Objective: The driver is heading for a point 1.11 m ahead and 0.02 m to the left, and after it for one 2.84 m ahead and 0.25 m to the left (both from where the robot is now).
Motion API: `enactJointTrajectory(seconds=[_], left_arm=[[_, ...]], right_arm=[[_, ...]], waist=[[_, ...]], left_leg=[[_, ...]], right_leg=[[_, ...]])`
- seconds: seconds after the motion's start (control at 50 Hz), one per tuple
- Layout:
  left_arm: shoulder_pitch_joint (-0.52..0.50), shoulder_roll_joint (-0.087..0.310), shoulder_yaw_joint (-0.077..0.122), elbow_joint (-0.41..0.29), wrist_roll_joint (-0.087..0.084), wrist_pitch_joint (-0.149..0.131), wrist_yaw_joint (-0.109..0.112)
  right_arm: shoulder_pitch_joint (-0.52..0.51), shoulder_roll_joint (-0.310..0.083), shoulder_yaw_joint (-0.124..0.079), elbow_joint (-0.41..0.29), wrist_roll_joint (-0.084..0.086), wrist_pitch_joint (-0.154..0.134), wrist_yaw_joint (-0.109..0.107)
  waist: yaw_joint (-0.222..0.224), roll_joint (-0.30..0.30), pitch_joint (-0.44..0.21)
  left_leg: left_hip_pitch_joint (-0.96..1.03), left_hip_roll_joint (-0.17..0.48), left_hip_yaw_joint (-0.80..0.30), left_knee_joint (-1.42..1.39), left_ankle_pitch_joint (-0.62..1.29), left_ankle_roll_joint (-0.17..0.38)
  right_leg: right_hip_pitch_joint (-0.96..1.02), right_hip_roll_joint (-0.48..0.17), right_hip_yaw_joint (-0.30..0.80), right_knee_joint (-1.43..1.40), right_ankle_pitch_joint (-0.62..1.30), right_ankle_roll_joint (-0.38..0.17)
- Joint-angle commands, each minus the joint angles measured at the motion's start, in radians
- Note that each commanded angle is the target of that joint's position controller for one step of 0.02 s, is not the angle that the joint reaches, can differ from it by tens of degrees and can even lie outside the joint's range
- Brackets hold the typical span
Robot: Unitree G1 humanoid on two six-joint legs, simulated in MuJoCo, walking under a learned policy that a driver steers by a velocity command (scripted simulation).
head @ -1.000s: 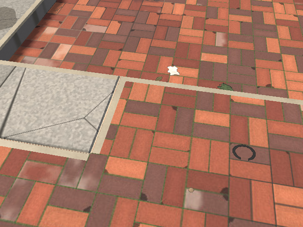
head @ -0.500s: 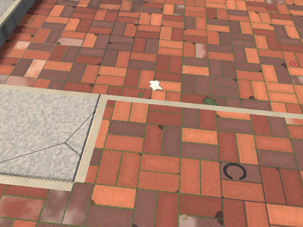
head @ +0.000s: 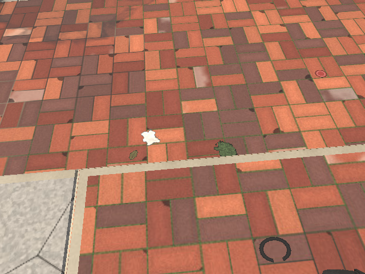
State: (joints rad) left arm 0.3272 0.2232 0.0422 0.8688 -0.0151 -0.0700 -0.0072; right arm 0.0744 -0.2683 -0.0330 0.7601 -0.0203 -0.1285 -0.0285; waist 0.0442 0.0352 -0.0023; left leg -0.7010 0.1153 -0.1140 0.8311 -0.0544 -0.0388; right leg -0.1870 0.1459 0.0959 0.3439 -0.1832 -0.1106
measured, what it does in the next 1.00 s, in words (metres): walks ahead: left foot, then right foot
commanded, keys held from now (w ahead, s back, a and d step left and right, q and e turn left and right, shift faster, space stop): w+e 0.16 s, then w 0.50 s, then w+q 0.34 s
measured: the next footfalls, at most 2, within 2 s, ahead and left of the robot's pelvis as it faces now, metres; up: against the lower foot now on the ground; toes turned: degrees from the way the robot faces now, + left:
left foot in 0.18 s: +0.28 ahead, +0.14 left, +0.00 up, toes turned -10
right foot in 0.68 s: +0.47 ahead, -0.17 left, +0.00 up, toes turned -15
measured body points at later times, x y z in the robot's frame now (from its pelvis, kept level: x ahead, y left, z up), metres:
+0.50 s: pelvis +0.26 +0.03 +0.00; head +0.28 +0.04 +0.45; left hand +0.49 +0.23 -0.10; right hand +0.20 -0.23 -0.12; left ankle +0.24 +0.15 -0.74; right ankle +0.36 -0.15 -0.69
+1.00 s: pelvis +0.51 -0.08 +0.00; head +0.52 -0.09 +0.45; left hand +0.49 +0.15 -0.14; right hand +0.64 -0.32 -0.11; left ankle +0.70 +0.05 -0.67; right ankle +0.43 -0.16 -0.74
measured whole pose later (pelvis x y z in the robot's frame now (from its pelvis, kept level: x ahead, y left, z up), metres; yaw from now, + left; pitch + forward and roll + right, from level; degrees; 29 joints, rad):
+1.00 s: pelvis +0.51 -0.08 +0.00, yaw -5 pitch +0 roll -1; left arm 0.46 0.18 0.00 0.93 0.10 -0.12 -0.01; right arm 0.14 -0.23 -0.01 0.83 -0.06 -0.08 0.10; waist 0.05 0.03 0.02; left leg -0.72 0.09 -0.02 0.84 0.06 0.08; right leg 0.02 0.04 -0.18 0.19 -0.21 -0.05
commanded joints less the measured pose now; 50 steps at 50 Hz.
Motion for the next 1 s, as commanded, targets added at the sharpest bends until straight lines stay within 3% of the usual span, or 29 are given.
enactJointTrajectory(seconds=[0.02,0.1,0.14,0.16,0.18,0.2,0.22,0.24,0.26,0.28,0.34,0.4,0.48,0.5,0.52,0.56,0.64,0.66,0.68,0.7,0.72,0.74,0.76,0.78,0.8,0.84,0.86,0.92,1.0], left_arm=[[0.014,0.174,0.044,-0.069,-0.013,-0.010,0.014],[0.042,0.165,0.044,-0.071,-0.017,0.002,0.021],[0.016,0.166,0.045,-0.087,-0.009,0.010,0.026],[0.002,0.138,0.035,-0.100,-0.003,0.010,0.025],[-0.005,0.075,0.012,-0.118,0.012,0.004,0.019],[0.142,0.021,-0.006,-0.138,-0.015,-0.012,0.012],[0.160,0.119,0.008,-0.110,-0.033,-0.016,0.013],[0.066,0.174,0.022,-0.112,-0.031,-0.012,0.014],[0.008,0.162,0.021,-0.123,-0.017,-0.009,0.017],[-0.033,0.146,0.021,-0.137,-0.002,-0.012,0.015],[-0.022,0.092,0.016,-0.142,0.000,-0.004,0.007],[-0.097,0.069,0.003,-0.174,0.012,-0.005,0.005],[-0.221,0.056,-0.007,-0.203,0.006,-0.015,-0.005],[-0.125,0.037,-0.036,-0.149,0.133,-0.007,-0.050],[-0.158,0.040,-0.026,-0.160,0.127,-0.003,-0.062],[-0.255,0.089,-0.016,-0.200,0.090,-0.008,-0.061],[-0.301,0.125,-0.009,-0.221,0.064,-0.031,-0.043],[-0.253,0.155,0.006,-0.214,0.049,-0.041,-0.039],[-0.120,0.196,0.024,-0.182,0.045,-0.054,-0.032],[0.124,0.229,0.023,-0.139,0.057,-0.046,-0.023],[0.333,0.191,0.017,-0.072,0.082,-0.037,-0.015],[0.300,0.192,0.028,-0.038,0.096,-0.051,-0.008],[0.180,0.163,0.023,-0.043,0.078,-0.054,-0.002],[0.111,0.098,-0.001,-0.055,0.070,-0.049,0.006],[0.052,0.040,-0.021,-0.066,0.072,-0.049,0.009],[-0.013,0.008,-0.033,-0.089,0.084,-0.051,0.016],[-0.011,0.021,-0.029,-0.084,0.088,-0.057,0.019],[0.041,0.049,-0.026,-0.038,0.126,-0.068,0.013],[0.129,0.071,-0.032,0.033,0.116,-0.068,-0.014]], right_arm=[[-0.063,-0.032,0.001,-0.074,0.014,0.000,-0.001],[-0.106,-0.096,-0.017,-0.113,0.028,-0.018,0.021],[-0.032,-0.120,-0.031,-0.101,0.028,-0.032,0.027],[0.072,-0.146,-0.045,-0.079,0.020,-0.037,0.023],[0.240,-0.203,-0.060,-0.059,0.006,-0.039,0.016],[0.345,-0.275,-0.083,-0.019,-0.005,-0.021,0.018],[0.337,-0.177,-0.067,-0.028,0.011,-0.018,0.025],[0.297,-0.109,-0.051,-0.037,0.019,-0.015,0.026],[0.245,-0.099,-0.043,-0.043,0.017,-0.009,0.030],[0.213,-0.087,-0.039,-0.038,0.016,-0.004,0.034],[0.206,-0.065,-0.030,-0.014,0.015,-0.005,0.046],[0.242,-0.114,-0.044,0.011,0.023,-0.005,0.044],[0.277,-0.144,-0.049,0.036,0.034,0.011,0.036],[0.305,-0.038,-0.012,0.031,-0.065,-0.008,0.054],[0.343,-0.061,-0.016,0.054,-0.063,-0.011,0.066],[0.329,-0.114,-0.019,0.063,-0.045,-0.008,0.075],[0.343,-0.171,-0.021,0.100,-0.029,0.017,0.061],[0.343,-0.181,-0.021,0.106,-0.035,0.017,0.060],[0.334,-0.143,-0.009,0.106,-0.053,0.011,0.068],[0.459,-0.005,0.033,0.077,-0.065,-0.004,0.078],[0.404,-0.013,0.033,0.087,-0.048,-0.014,0.106],[0.224,-0.052,0.012,0.059,-0.024,-0.019,0.102],[0.195,-0.062,0.004,0.067,-0.024,-0.023,0.081],[0.242,-0.060,0.002,0.076,-0.044,-0.016,0.068],[0.228,-0.032,0.011,0.073,-0.057,-0.007,0.069],[0.227,0.022,0.021,0.072,-0.056,0.016,0.082],[0.210,0.027,0.022,0.069,-0.047,0.020,0.094],[0.134,0.033,0.027,0.049,-0.035,0.028,0.123],[0.018,0.025,0.026,0.005,-0.036,0.056,0.134]], waist=[[0.012,-0.110,0.010],[0.016,-0.127,-0.017],[-0.034,-0.153,-0.036],[-0.084,-0.148,-0.095],[-0.151,-0.053,-0.231],[-0.093,0.301,-0.349],[-0.107,0.233,-0.298],[-0.129,0.108,-0.160],[-0.111,0.017,-0.085],[-0.093,0.001,-0.024],[-0.047,0.059,-0.007],[-0.057,0.048,0.002],[-0.093,0.055,0.015],[-0.101,0.050,-0.005],[-0.110,0.063,0.040],[-0.110,0.050,0.058],[-0.092,0.037,0.067],[-0.057,0.032,0.028],[0.005,-0.017,-0.071],[0.038,-0.248,-0.392],[0.130,-0.236,-0.382],[0.143,-0.149,-0.057],[0.084,-0.155,0.054],[0.022,-0.141,0.005],[-0.016,-0.119,0.028],[-0.064,-0.111,0.026],[-0.064,-0.109,0.037],[-0.053,-0.082,0.054],[-0.033,-0.097,0.074]], left_leg=[[0.183,-0.092,0.076,-0.214,0.121,-0.019],[0.213,-0.107,0.025,-0.340,0.044,0.005],[0.325,-0.113,0.037,-0.393,-0.022,0.043],[0.488,-0.087,0.029,-0.415,-0.033,0.080],[0.737,0.078,-0.110,-0.402,-0.064,0.152],[1.062,0.289,-0.561,-0.477,-0.246,0.328],[1.048,0.314,-0.697,-0.528,-0.448,0.327],[0.928,0.265,-0.548,-0.538,-0.423,0.280],[0.802,0.217,-0.413,-0.551,-0.292,0.255],[0.706,0.175,-0.329,-0.575,-0.178,0.252],[0.588,0.098,-0.164,-0.638,-0.009,0.247],[0.580,0.106,-0.099,-0.673,0.110,0.272],[0.564,0.077,-0.002,-0.680,0.102,0.243],[0.593,0.083,0.009,-0.695,-0.005,0.294],[0.577,0.105,-0.011,-0.698,-0.031,0.297],[0.624,0.139,-0.021,-0.686,-0.042,0.287],[0.708,0.159,0.001,-0.606,0.065,0.253],[0.656,0.123,0.040,-0.528,0.213,0.230],[0.550,0.040,0.106,-0.328,0.276,0.174],[0.230,-0.127,0.155,0.038,-0.042,0.091],[-0.003,-0.196,0.076,0.270,-0.509,0.096],[-0.150,-0.123,-0.017,0.393,-0.419,0.144],[-0.133,-0.059,0.017,0.417,-0.339,0.158],[-0.035,-0.024,0.018,0.380,-0.291,0.172],[0.018,-0.004,0.012,0.370,-0.247,0.170],[0.071,0.005,0.018,0.321,-0.207,0.158],[0.048,0.003,0.026,0.290,-0.158,0.152],[-0.019,0.008,0.047,0.139,0.060,0.130],[0.048,-0.023,0.104,-0.063,0.218,0.109]], right_leg=[[-0.146,-0.194,0.177,-0.104,0.118,-0.128],[0.012,-0.259,0.317,0.003,0.050,-0.111],[0.033,-0.256,0.354,0.082,0.081,-0.090],[-0.003,-0.210,0.326,0.190,0.115,-0.062],[-0.112,-0.147,0.222,0.462,0.036,-0.022],[-0.462,-0.010,0.078,0.758,-0.338,0.041],[-0.604,-0.088,0.111,0.919,-0.375,0.048],[-0.636,-0.119,0.115,0.966,-0.275,0.051],[-0.605,-0.150,0.082,0.953,-0.199,0.060],[-0.590,-0.172,0.072,0.900,-0.151,0.064],[-0.494,-0.214,0.001,0.776,-0.112,0.074],[-0.509,-0.239,-0.031,0.620,-0.035,0.092],[-0.433,-0.226,-0.069,0.373,0.143,0.094],[-0.418,-0.211,-0.106,0.334,0.175,0.095],[-0.399,-0.221,-0.081,0.315,0.165,0.088],[-0.402,-0.213,-0.072,0.262,0.141,0.066],[-0.258,-0.163,-0.128,0.130,0.154,0.008],[-0.100,-0.135,-0.149,0.136,0.185,-0.017],[0.142,-0.167,-0.109,0.189,0.228,-0.069],[0.686,-0.419,0.255,0.154,0.248,-0.292],[0.777,-0.564,0.592,-0.034,0.044,-0.317],[0.531,-0.518,0.478,-0.085,-0.174,-0.183],[0.321,-0.486,0.325,-0.109,-0.206,-0.139],[0.231,-0.467,0.245,-0.135,-0.118,-0.142],[0.144,-0.461,0.180,-0.160,-0.008,-0.140],[0.080,-0.442,0.076,-0.222,0.083,-0.129],[0.081,-0.432,0.023,-0.243,0.123,-0.127],[0.098,-0.407,-0.125,-0.249,0.322,-0.127],[0.082,-0.395,-0.235,-0.235,0.480,-0.123]])
Keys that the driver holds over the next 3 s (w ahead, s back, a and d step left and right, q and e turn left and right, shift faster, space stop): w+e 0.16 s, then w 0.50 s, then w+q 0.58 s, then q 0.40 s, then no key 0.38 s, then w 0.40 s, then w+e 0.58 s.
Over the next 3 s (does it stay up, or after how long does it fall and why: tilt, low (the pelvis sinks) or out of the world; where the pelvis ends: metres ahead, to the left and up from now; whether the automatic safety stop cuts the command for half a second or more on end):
stays up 1.21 0.14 -0.09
